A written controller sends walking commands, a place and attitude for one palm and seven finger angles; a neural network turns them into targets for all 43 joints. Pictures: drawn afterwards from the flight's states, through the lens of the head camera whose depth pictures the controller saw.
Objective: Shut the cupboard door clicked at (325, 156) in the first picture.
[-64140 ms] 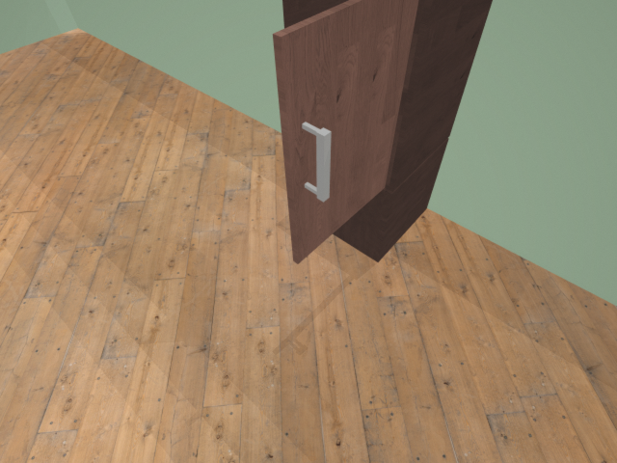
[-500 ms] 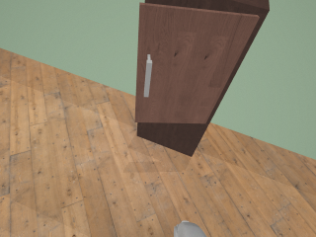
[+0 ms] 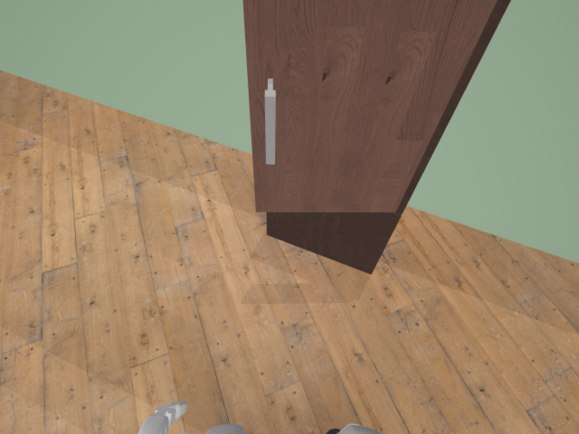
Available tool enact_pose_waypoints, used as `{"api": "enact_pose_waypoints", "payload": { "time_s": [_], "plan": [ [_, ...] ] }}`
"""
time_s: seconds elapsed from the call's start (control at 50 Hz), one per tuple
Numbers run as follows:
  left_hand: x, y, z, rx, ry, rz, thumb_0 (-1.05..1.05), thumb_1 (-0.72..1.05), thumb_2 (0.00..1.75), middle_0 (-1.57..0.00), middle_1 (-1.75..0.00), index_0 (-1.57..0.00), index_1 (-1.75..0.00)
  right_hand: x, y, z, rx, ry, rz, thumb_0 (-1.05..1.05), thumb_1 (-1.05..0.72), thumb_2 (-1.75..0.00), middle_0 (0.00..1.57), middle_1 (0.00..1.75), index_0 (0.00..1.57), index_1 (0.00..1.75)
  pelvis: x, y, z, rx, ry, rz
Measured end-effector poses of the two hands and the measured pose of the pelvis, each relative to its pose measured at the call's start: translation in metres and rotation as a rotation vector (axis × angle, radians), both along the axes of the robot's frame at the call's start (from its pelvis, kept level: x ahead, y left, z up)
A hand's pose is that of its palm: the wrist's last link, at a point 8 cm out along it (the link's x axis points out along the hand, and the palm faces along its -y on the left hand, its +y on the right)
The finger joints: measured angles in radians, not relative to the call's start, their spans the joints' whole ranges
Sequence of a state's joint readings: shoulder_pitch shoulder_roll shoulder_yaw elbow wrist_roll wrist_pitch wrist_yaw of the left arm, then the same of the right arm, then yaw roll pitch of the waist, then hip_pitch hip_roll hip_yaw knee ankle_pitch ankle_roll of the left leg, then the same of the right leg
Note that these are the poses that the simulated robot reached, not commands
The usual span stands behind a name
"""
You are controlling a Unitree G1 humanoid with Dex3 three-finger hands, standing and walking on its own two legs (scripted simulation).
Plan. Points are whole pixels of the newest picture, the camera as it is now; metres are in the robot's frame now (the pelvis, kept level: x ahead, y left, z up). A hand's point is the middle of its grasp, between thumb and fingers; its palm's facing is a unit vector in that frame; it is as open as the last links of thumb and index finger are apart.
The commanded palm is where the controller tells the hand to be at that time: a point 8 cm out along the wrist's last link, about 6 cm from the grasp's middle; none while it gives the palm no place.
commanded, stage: come to a stop and stand still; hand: left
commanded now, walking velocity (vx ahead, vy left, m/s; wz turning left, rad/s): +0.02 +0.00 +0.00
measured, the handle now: (270, 123) +0.67 +0.07 +0.00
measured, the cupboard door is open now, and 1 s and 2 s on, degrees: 24 24 24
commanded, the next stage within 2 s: look again from close up in 0.72 s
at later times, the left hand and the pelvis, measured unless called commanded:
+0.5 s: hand out of the picture -0.02 +0.20 -0.16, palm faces -0.01 -0.98 -0.20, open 7.4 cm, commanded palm none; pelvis -0.02 +0.03 +0.02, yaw -2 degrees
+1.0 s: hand out of the picture -0.06 +0.17 -0.16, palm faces -0.02 -0.99 -0.16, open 7.3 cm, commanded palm none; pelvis -0.03 +0.02 +0.02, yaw -3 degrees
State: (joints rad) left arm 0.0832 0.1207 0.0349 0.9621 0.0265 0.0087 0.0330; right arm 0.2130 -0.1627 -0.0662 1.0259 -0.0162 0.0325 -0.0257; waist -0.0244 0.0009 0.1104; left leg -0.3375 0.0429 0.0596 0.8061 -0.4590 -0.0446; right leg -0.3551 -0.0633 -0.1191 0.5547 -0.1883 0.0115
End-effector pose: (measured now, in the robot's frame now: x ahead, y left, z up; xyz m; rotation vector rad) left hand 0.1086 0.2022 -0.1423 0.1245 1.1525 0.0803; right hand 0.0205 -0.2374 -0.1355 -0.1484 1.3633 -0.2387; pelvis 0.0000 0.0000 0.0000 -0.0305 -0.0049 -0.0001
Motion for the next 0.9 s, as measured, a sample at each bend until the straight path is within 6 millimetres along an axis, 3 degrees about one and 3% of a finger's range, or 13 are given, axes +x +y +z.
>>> {"api": "enact_pose_waypoints", "payload": {
  "time_s": [0.08, 0.18, 0.32, 0.48, 0.76, 0.9],
  "plan": [
    [-0.027, 0.032, -0.010, 0.010, 0.051, 0.046, -0.01, 0.91, 0.90, -0.20, -0.30, -0.21, -0.30, 0.023, 0.012, 0.010, -0.029, -0.092, 0.041, 0.00, -0.91, -0.90, 0.20, 0.30, 0.19, 0.30, -0.005, 0.014, -0.002, 0.011, -0.009, -0.011],
    [-0.068, 0.062, 0.001, 0.050, 0.156, 0.079, 0.00, 0.91, 0.90, -0.20, -0.30, -0.20, -0.29, 0.035, 0.031, 0.022, -0.026, -0.121, 0.069, 0.00, -0.92, -0.90, 0.20, 0.30, 0.20, 0.30, -0.004, 0.025, 0.010, 0.007, 0.006, -0.018],
    [-0.114, 0.072, 0.010, 0.084, 0.270, 0.080, 0.00, 0.91, 0.90, -0.20, -0.30, -0.20, -0.29, 0.036, 0.043, 0.018, 0.010, -0.130, 0.074, 0.00, -0.92, -0.90, 0.20, 0.30, 0.20, 0.30, -0.006, 0.032, 0.015, 0.020, 0.011, -0.033],
    [-0.130, 0.052, 0.015, 0.072, 0.271, 0.038, 0.00, 0.91, 0.90, -0.20, -0.30, -0.20, -0.29, 0.001, 0.039, 0.006, 0.039, -0.092, 0.018, -0.01, -0.93, -0.90, 0.20, 0.30, 0.20, 0.30, -0.017, 0.032, 0.015, 0.031, -0.012, -0.042],
    [-0.143, 0.031, 0.012, 0.035, 0.261, 0.016, 0.01, 0.92, 0.90, -0.20, -0.30, -0.20, -0.29, -0.102, 0.046, 0.008, 0.078, 0.122, -0.035, 0.00, -0.91, -0.90, 0.20, 0.30, 0.20, 0.30, -0.034, 0.022, 0.018, 0.036, -0.017, -0.040],
    [-0.159, 0.023, 0.013, 0.032, 0.304, 0.024, 0.00, 0.91, 0.90, -0.20, -0.30, -0.20, -0.29, -0.124, 0.057, 0.006, 0.113, 0.174, -0.058, 0.00, -0.91, -0.90, 0.20, 0.30, 0.20, 0.30, -0.035, 0.019, 0.018, 0.037, -0.009, -0.041]
  ]
}}
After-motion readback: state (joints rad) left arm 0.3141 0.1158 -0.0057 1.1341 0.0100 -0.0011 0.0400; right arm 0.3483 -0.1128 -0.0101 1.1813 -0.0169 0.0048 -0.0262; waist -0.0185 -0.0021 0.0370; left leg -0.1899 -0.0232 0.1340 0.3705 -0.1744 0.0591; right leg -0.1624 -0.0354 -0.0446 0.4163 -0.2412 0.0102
